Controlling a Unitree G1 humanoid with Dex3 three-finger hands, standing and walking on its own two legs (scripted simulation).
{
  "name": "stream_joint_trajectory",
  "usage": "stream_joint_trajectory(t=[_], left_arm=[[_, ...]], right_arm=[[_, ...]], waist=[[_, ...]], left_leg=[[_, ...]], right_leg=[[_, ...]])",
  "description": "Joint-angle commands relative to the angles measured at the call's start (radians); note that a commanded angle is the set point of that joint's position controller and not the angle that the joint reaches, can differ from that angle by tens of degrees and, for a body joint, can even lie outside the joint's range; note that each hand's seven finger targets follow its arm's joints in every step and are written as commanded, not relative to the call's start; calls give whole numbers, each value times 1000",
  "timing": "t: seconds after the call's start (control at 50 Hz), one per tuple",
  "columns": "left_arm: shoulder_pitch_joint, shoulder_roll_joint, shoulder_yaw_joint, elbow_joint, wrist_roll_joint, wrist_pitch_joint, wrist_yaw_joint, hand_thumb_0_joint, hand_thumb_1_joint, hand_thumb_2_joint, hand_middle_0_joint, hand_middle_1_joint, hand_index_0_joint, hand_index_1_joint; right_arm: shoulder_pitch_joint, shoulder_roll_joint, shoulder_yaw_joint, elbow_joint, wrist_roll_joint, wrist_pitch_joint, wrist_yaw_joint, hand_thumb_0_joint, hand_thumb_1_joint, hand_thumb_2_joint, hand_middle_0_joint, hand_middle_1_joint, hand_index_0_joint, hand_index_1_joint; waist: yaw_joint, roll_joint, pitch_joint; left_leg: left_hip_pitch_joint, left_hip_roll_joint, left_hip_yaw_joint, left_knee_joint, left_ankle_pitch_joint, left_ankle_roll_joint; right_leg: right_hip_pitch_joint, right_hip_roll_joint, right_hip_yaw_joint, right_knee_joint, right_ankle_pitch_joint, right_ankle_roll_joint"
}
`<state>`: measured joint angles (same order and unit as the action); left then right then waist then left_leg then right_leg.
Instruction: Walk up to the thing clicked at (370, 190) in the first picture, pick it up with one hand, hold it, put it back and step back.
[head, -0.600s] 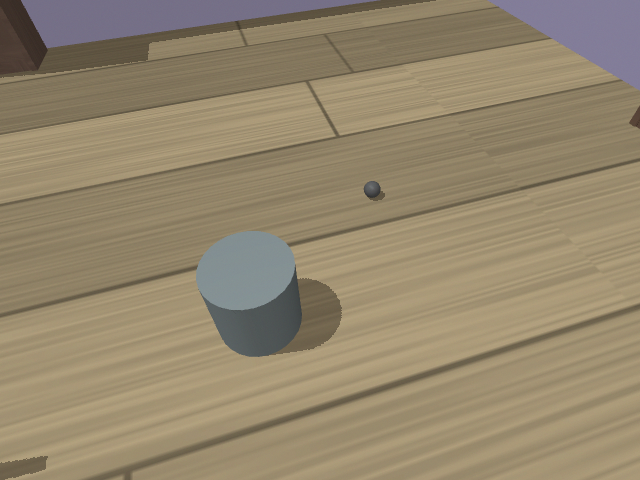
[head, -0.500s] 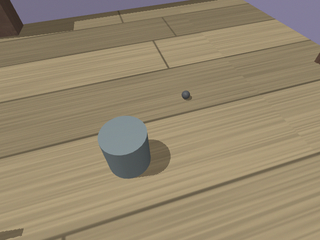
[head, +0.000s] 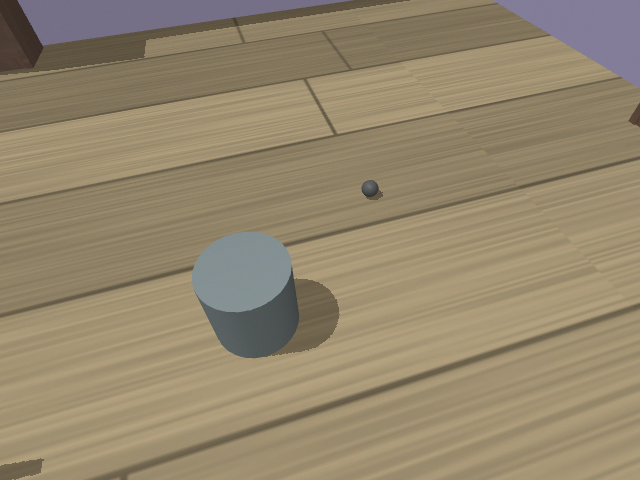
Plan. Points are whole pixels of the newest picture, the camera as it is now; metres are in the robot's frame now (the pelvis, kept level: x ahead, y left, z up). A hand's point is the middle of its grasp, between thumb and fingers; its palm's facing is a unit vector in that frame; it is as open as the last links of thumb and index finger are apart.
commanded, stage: stand
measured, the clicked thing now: (370, 188) +1.41 -0.17 -0.74
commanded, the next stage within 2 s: walk up in 0.52 s
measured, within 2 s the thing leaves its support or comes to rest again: neither
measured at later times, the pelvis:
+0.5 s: pelvis +0.00 +0.00 +0.00, yaw +0 degrees
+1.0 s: pelvis -0.02 +0.10 +0.00, yaw -29 degrees
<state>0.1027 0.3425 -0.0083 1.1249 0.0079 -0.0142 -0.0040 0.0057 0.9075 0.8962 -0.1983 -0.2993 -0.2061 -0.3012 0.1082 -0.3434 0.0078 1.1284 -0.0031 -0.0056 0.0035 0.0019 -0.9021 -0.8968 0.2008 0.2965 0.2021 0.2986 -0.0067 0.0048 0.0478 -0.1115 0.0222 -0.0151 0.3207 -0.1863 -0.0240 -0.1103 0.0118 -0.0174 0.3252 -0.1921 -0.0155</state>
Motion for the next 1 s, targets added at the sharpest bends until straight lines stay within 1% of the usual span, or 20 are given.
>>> stream_joint_trajectory(t=[0.0, 0.16, 0.48, 0.5, 0.52, 0.56, 0.58, 0.6, 0.64, 0.7, 0.72, 0.74, 0.76, 0.78, 0.8, 0.82, 0.84, 0.9, 0.96, 0.98], left_arm=[[-35, 220, 44, -57, -2, -23, 18, 0, 900, 900, -200, -300, -200, -300], [-33, 215, 45, -55, 0, -21, 17, 0, 900, 900, -200, -300, -200, -300], [-28, 214, 45, -58, 0, -22, 15, 0, 900, 900, -200, -300, -200, -300], [29, 288, 91, -145, 17, 3, 12, 0, 900, 900, -200, -300, -200, -300], [64, 298, 97, -159, 16, 1, 14, 0, 900, 900, -200, -300, -200, -300], [116, 335, 122, -191, 36, -1, 22, 0, 900, 900, -200, -300, -200, -300], [121, 344, 137, -221, 41, -1, 26, 0, 900, 900, -200, -300, -200, -300], [85, 323, 137, -259, 40, 0, 25, 0, 900, 900, -200, -300, -200, -300], [40, 275, 129, -317, 40, 1, 29, 0, 900, 900, -200, -300, -200, -300], [83, 257, 137, -369, 43, 13, 26, 0, 900, 900, -200, -300, -200, -300], [64, 262, 138, -389, 42, 18, 22, 0, 900, 900, -200, -300, -200, -300], [13, 263, 136, -416, 37, 23, 16, 0, 900, 900, -200, -300, -200, -300], [1, 221, 124, -445, 33, 25, 17, 0, 900, 900, -200, -300, -200, -300], [43, 143, 114, -456, 30, 30, 20, 0, 900, 900, -200, -300, -200, -300], [121, 194, 125, -438, 42, 39, 24, 0, 900, 900, -200, -300, -200, -300], [175, 247, 140, -413, 42, 55, 26, 0, 900, 900, -200, -300, -200, -300], [186, 263, 146, -405, 43, 62, 16, 0, 900, 900, -200, -300, -200, -300], [188, 266, 163, -377, 25, 66, -30, 0, 900, 900, -200, -300, -200, -300], [163, 231, 142, -417, 22, 55, -57, 0, 900, 900, -200, -300, -200, -300], [139, 225, 137, -437, 23, 52, -62, 0, 900, 900, -200, -300, -200, -300]], right_arm=[[-30, -203, -40, -59, -5, -23, -16, 0, -900, -900, 200, 300, 200, 300], [-36, -209, -41, -62, -4, -22, -17, 0, -900, -900, 200, 300, 200, 300], [-34, -210, -42, -66, -4, -26, -17, 0, -900, -900, 200, 300, 200, 300], [-116, -336, -131, -155, -19, -14, -2, 0, -900, -900, 200, 300, 200, 300], [-128, -291, -126, -189, -19, -5, 1, 0, -900, -900, 200, 300, 200, 300], [-114, -220, -116, -227, -15, 8, 8, 0, -900, -900, 200, 300, 200, 300], [-89, -202, -116, -235, -17, 13, 10, 0, -900, -900, 200, 300, 200, 300], [-68, -209, -124, -236, -14, 19, 15, 0, -900, -900, 200, 300, 200, 300], [-34, -224, -138, -250, -5, 25, 20, 0, -900, -900, 200, 300, 200, 300], [-28, -202, -149, -318, -15, 33, 26, 0, -900, -900, 200, 300, 200, 300], [-5, -195, -151, -326, -17, 32, 26, 0, -900, -900, 200, 300, 200, 300], [48, -193, -157, -319, -21, 30, 24, 0, -900, -900, 200, 300, 200, 300], [106, -224, -171, -314, -33, 25, 14, 0, -900, -900, 200, 300, 200, 300], [93, -293, -184, -330, -42, 21, 6, 0, -900, -900, 200, 300, 200, 300], [17, -334, -194, -372, -42, 22, 0, 0, -900, -900, 200, 300, 200, 300], [-78, -334, -193, -408, -34, 28, 4, 0, -900, -900, 200, 300, 200, 300], [-123, -326, -194, -423, -28, 27, 8, 0, -900, -900, 200, 300, 200, 300], [-135, -248, -172, -435, -31, 7, 0, 0, -900, -900, 200, 300, 200, 300], [-20, -250, -171, -411, -27, -5, 2, 0, -900, -900, 200, 300, 200, 300], [8, -265, -176, -411, -28, -7, 7, 0, -900, -900, 200, 300, 200, 300]], waist=[[3, -16, -85], [6, -4, -67], [8, -14, -83], [-3, 27, -9], [9, -1, -18], [28, -149, -15], [21, -186, -36], [0, -201, -62], [-30, -215, -106], [-12, -145, -159], [-27, -140, -162], [-70, -105, -163], [-109, -27, -166], [-82, 237, -152], [-36, 233, -143], [-19, 215, -119], [2, 199, -56], [23, 150, 19], [-20, 158, 8], [-38, 184, 2]], left_leg=[[23, 104, -74, -23, 203, 40], [26, 106, -76, -37, 145, 43], [42, 109, -75, -36, 206, 40], [64, 29, 59, 176, 59, 45], [-14, -4, 17, 249, -18, 42], [-308, -86, -32, 406, -392, 27], [-365, -62, -95, 471, -417, 29], [-348, -37, -126, 480, -392, 30], [-297, -25, -129, 465, -286, 29], [-141, -73, -80, 360, -227, 28], [-62, -82, -72, 261, -202, 25], [78, -82, -60, 131, -113, 21], [221, -4, -129, -22, -45, 37], [272, 223, -370, -74, 15, 79], [156, 374, -462, -53, 83, 160], [1, 435, -459, -115, -109, 256], [-96, 438, -433, -147, -173, 280], [-136, 233, -186, -95, -158, 147], [2, 185, -76, -51, -109, 101], [54, 211, -78, -56, -128, 127]], right_leg=[[33, -145, 97, -46, 239, -13], [9, -141, 101, -65, 162, -10], [28, -142, 96, -51, 215, -12], [-130, -150, 292, 12, 404, -68], [-103, -192, 388, 28, 475, -106], [82, -299, 609, -24, 477, -214], [121, -327, 661, -27, 429, -249], [114, -298, 629, -17, 389, -238], [80, -205, 546, 21, 378, -185], [-54, -124, 498, 82, 442, -142], [-113, -104, 494, 101, 424, -128], [-230, -67, 461, 149, 354, -101], [-358, -6, 398, 241, 193, -38], [-494, 143, 270, 410, -241, 7], [-476, 117, 251, 570, -381, 28], [-405, 51, 205, 680, -373, 38], [-379, 27, 175, 754, -326, 38], [-366, 11, 181, 784, -133, 30], [-437, -4, 116, 665, -72, 34], [-460, -20, 84, 614, -88, 46]])
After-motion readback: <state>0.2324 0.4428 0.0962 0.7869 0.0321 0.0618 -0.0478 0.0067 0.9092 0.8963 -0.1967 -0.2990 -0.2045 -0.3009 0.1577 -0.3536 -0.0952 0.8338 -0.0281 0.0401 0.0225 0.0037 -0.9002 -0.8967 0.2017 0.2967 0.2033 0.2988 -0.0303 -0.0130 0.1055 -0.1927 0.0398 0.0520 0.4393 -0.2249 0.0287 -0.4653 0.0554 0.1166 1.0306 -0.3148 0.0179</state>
